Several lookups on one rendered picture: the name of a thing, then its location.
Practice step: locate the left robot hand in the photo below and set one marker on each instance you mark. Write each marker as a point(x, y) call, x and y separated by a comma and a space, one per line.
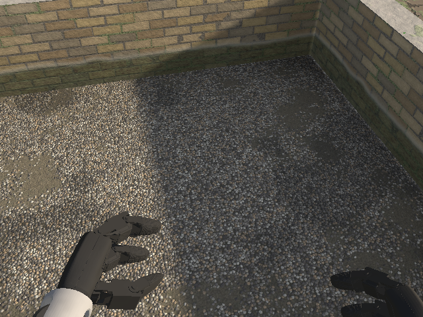
point(98, 251)

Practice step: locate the left robot forearm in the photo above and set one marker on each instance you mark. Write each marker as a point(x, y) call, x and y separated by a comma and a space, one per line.
point(65, 303)

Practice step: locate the right robot hand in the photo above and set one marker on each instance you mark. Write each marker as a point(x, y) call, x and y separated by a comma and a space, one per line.
point(401, 300)

